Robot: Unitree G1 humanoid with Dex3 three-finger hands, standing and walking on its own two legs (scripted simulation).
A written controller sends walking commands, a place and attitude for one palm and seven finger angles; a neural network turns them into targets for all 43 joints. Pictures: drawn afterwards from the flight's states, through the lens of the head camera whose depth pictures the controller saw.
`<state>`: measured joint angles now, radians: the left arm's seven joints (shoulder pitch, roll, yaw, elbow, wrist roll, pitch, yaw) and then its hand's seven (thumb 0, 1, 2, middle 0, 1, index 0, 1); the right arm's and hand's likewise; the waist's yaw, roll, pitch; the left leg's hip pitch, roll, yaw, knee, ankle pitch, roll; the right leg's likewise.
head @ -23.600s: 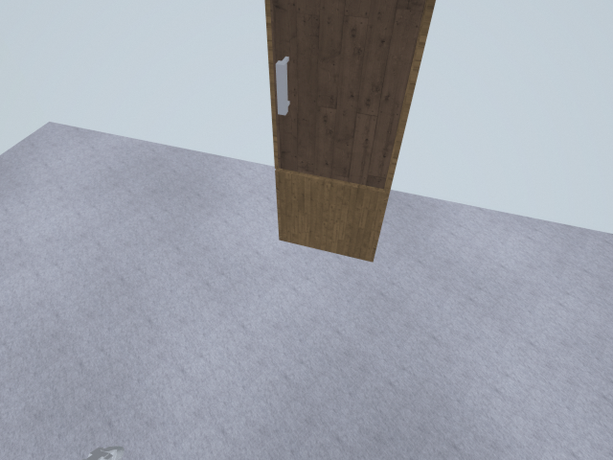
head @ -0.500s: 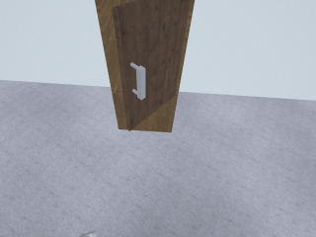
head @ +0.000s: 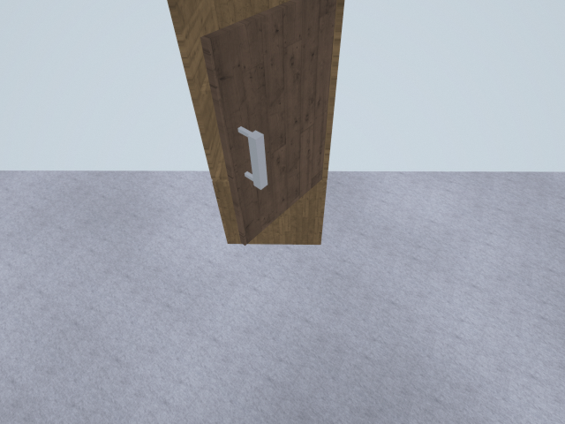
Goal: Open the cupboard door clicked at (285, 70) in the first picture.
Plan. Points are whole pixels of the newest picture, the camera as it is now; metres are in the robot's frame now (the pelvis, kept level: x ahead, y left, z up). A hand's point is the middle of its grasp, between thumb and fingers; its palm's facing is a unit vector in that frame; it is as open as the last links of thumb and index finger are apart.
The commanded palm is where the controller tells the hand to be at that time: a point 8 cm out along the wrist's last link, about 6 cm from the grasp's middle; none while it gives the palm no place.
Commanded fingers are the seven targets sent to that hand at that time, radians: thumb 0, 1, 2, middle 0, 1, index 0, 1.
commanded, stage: let the arm hang, fingers relaxed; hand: left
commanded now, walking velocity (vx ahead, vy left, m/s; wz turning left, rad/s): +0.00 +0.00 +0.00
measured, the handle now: (251, 158) +0.67 +0.11 -0.03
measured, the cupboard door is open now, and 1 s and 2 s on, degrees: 50 50 50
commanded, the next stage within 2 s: look to check the result in 0.28 s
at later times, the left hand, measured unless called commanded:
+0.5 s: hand out of the picture +0.03 +0.19 -0.17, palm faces +0.02 -0.97 -0.23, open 7.4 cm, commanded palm none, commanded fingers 0.00 0.90 0.90 -0.20 -0.30 -0.20 -0.30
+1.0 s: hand out of the picture +0.08 +0.20 -0.16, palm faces -0.01 -0.96 -0.28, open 7.4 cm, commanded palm none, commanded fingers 0.00 0.90 0.90 -0.20 -0.30 -0.20 -0.30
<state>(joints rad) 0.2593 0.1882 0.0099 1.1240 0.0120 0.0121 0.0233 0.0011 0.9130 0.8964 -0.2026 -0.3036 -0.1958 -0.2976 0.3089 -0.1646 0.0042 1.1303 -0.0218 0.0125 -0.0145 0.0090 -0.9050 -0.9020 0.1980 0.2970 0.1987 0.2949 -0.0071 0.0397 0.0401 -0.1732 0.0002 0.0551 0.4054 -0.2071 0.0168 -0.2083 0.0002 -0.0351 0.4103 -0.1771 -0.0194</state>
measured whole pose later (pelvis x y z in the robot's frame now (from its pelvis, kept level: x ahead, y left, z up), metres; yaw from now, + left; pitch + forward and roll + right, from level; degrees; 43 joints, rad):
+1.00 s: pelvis +0.03 -0.01 +0.00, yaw +0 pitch -1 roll +0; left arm 0.16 0.23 0.01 1.13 0.01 -0.01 0.02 0.00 0.91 0.90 -0.20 -0.30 -0.20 -0.30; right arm 0.19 -0.24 0.00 1.13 -0.02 0.00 -0.02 0.01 -0.90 -0.90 0.20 0.30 0.20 0.29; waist -0.01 0.02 0.05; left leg -0.11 0.01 0.06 0.34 -0.22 0.00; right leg -0.15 0.01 -0.03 0.36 -0.20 -0.03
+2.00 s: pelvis +0.06 -0.02 +0.00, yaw -33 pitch +2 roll -2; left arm 0.19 0.29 0.11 0.90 0.03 0.06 -0.02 0.00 0.91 0.90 -0.20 -0.30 -0.20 -0.30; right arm 0.14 -0.19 -0.02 0.87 -0.03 0.01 -0.04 0.01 -0.90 -0.90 0.20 0.30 0.20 0.30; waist 0.04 -0.04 0.10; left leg -0.25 0.06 -0.01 0.51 -0.28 -0.02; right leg -0.51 0.07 0.07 1.04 -0.49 0.05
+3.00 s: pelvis +0.16 -0.26 -0.02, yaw -69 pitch +1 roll +0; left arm 0.07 0.21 0.05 0.90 0.01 -0.03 -0.03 0.00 0.91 0.90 -0.20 -0.30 -0.20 -0.30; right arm 0.41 -0.18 -0.02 1.06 -0.01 0.00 -0.01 0.02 -0.90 -0.90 0.20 0.30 0.20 0.29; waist -0.06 0.00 0.12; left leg -0.33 0.14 0.08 1.23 -0.44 -0.05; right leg -0.37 0.03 -0.12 0.63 -0.29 -0.10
